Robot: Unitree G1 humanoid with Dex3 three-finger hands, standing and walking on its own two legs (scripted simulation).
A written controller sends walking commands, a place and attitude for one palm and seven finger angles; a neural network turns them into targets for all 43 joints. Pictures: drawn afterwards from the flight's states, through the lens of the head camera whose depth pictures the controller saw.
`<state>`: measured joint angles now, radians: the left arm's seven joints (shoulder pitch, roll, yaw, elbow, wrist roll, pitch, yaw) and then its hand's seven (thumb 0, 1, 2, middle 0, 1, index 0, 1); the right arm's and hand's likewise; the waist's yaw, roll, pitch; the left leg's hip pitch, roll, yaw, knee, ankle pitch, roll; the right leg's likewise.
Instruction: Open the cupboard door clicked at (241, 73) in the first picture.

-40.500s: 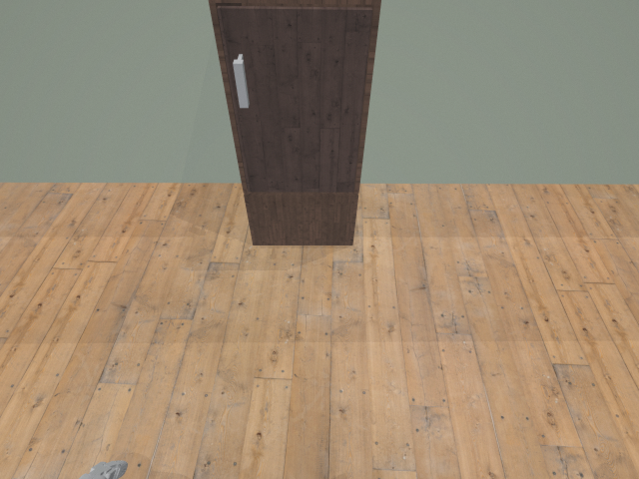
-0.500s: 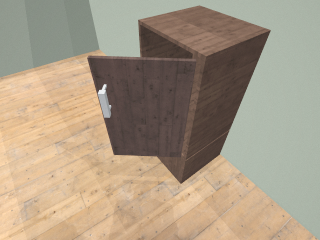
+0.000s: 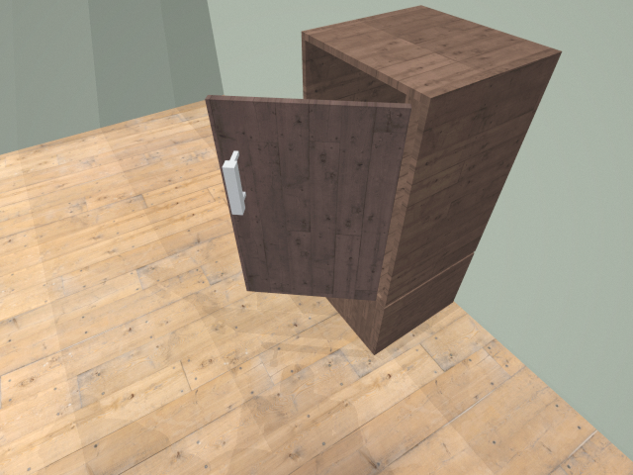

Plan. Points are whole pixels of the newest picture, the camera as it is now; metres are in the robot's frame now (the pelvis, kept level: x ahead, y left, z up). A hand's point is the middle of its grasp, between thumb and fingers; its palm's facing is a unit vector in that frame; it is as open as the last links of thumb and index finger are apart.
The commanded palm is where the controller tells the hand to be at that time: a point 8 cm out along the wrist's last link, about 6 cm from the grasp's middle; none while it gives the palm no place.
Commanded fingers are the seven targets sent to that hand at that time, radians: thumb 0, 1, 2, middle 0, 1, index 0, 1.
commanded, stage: come to a stop and stand still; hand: left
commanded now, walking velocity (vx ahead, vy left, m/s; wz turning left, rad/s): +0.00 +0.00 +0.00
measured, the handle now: (236, 182) +0.67 +0.21 -0.02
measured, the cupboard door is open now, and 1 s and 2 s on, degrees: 51 51 51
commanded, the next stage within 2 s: look again from close up in 0.94 s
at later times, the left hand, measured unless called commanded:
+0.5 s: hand out of the picture -0.05 +0.16 -0.16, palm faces +0.01 -0.98 -0.18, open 7.3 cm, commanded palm none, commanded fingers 0.00 0.90 0.90 -0.20 -0.30 -0.20 -0.30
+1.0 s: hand out of the picture -0.08 +0.15 -0.17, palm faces +0.04 -0.99 -0.13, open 7.4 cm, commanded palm none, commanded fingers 0.00 0.90 0.90 -0.20 -0.30 -0.20 -0.30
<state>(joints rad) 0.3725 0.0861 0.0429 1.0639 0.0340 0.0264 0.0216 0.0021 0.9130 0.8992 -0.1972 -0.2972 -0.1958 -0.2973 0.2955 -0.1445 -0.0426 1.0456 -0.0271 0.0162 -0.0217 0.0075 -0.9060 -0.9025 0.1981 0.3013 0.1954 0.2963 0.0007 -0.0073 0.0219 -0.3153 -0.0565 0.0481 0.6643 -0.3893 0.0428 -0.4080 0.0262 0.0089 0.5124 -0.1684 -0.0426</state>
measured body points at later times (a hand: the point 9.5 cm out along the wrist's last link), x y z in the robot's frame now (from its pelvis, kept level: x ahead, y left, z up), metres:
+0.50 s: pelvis -0.06 -0.01 +0.01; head -0.05 -0.01 +0.46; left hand -0.05 +0.21 -0.15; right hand -0.08 -0.22 -0.16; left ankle +0.00 +0.09 -0.73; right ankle +0.02 -0.13 -0.72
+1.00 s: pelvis -0.07 +0.00 +0.01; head -0.07 +0.01 +0.46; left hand -0.08 +0.21 -0.16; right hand -0.07 -0.22 -0.15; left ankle +0.00 +0.09 -0.72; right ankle +0.02 -0.13 -0.72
